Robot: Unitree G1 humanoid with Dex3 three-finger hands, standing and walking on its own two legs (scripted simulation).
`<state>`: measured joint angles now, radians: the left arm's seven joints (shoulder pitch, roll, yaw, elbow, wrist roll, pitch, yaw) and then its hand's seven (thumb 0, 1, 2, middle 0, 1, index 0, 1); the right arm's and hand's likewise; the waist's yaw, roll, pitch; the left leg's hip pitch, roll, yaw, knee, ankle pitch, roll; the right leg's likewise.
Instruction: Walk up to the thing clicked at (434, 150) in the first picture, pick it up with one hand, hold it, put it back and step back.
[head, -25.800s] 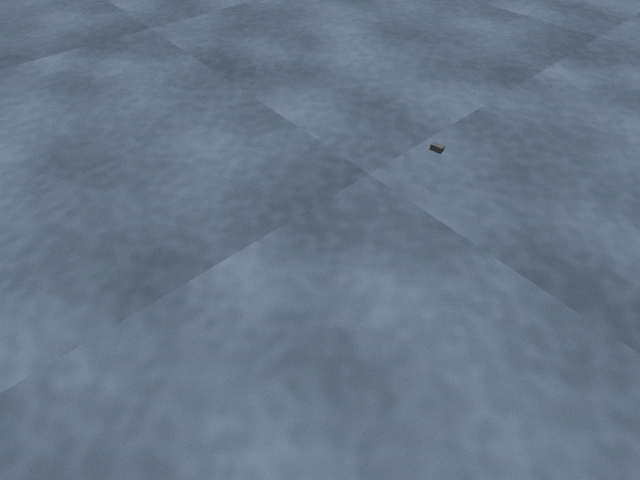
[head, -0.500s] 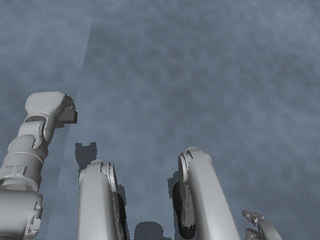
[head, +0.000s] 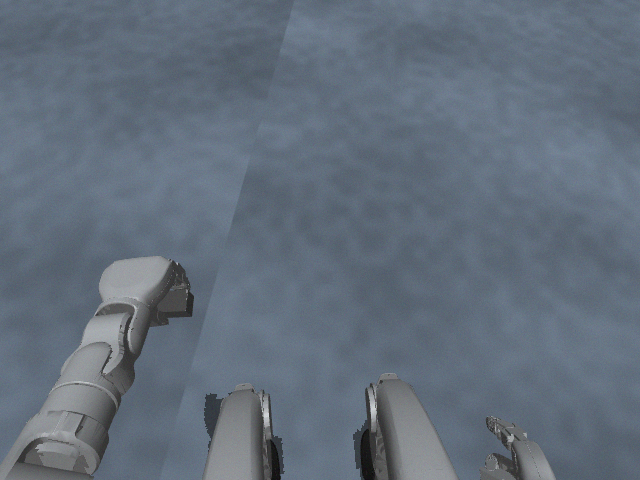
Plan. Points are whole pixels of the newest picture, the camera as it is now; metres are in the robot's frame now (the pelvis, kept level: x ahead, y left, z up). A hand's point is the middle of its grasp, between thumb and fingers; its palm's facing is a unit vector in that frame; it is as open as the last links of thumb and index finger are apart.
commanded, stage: lift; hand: left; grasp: from above
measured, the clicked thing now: (167, 304) +0.38 +0.22 -0.12
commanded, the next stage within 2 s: hold in 0.62 s
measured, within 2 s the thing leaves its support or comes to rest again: neither
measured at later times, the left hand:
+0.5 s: hand (123, 273) +0.37 +0.22 +0.04, palm faces -0.44 -0.04 -0.90, open 6.2 cm
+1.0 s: hand (105, 227) +0.39 +0.22 +0.09, palm faces -0.45 -0.03 -0.89, open 6.2 cm
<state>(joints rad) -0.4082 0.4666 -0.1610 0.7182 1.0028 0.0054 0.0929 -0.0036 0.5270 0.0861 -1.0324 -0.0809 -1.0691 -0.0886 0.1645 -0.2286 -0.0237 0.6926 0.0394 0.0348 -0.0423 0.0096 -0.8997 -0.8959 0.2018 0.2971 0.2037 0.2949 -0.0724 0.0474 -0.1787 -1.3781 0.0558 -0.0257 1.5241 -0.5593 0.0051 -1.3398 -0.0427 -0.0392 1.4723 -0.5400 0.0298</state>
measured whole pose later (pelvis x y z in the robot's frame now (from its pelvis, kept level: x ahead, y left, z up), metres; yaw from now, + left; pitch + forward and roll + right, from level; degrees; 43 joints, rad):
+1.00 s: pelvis +0.07 +0.00 +0.15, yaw -1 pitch +9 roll +0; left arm -0.33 0.41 -0.20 0.80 1.02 -0.04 0.08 -0.01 0.53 0.05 -1.09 0.00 -1.11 0.00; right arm 0.24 -0.25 -0.06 0.71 0.05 0.06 -0.05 0.01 -0.90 -0.89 0.20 0.30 0.20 0.29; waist -0.03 0.03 -0.08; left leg -0.51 0.05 0.06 0.71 -0.35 0.00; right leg -0.51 -0.04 0.00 0.68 -0.33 0.03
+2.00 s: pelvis +0.06 -0.01 +0.17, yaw -1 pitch +1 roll +1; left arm -0.25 0.42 -0.22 0.64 0.99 -0.04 -0.03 -0.01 0.56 0.00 -1.08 0.00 -1.11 0.00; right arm 0.19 -0.25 -0.03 0.67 0.07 0.12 -0.07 0.01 -0.90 -0.89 0.20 0.30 0.20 0.29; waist 0.01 0.05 -0.02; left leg -0.29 0.04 0.07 0.50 -0.24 -0.01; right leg -0.31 -0.03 0.00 0.52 -0.24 0.02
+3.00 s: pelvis +0.07 -0.01 +0.17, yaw +0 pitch +4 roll +0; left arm -0.26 0.39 -0.21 0.75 1.05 -0.07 0.10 -0.01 0.55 0.00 -1.09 0.00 -1.12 0.00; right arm 0.17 -0.24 -0.04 0.67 0.06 0.14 -0.05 0.01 -0.89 -0.90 0.20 0.30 0.20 0.29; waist -0.01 0.02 -0.02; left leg -0.35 0.03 0.05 0.54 -0.27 -0.01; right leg -0.36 -0.04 -0.01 0.56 -0.27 0.02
